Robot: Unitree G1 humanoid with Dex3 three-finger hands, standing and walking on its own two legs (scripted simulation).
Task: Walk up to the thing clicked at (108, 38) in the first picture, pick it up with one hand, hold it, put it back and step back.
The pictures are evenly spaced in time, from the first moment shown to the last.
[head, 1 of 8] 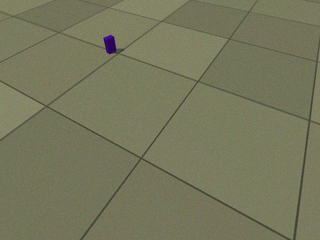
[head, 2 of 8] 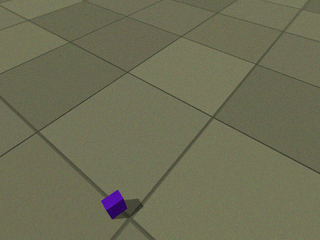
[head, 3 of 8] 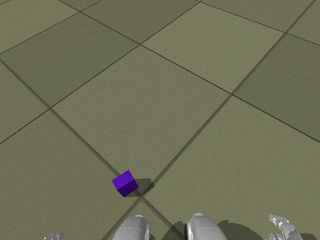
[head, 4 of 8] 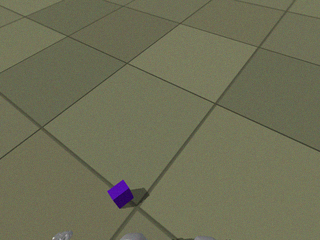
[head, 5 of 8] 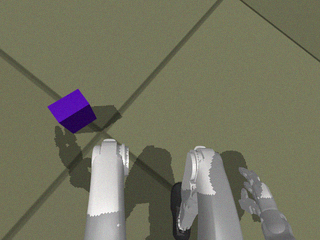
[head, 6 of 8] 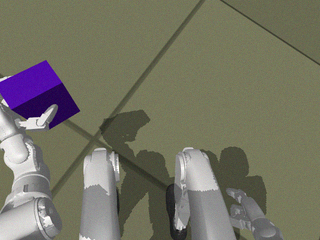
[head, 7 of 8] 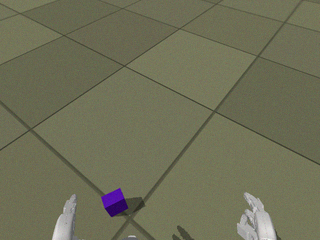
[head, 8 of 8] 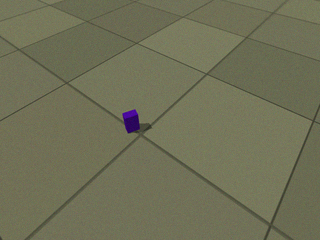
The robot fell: no
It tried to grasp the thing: yes
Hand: left
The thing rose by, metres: 0.67
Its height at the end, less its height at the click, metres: +0.00
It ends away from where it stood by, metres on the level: 0.02
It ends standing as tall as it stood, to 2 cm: yes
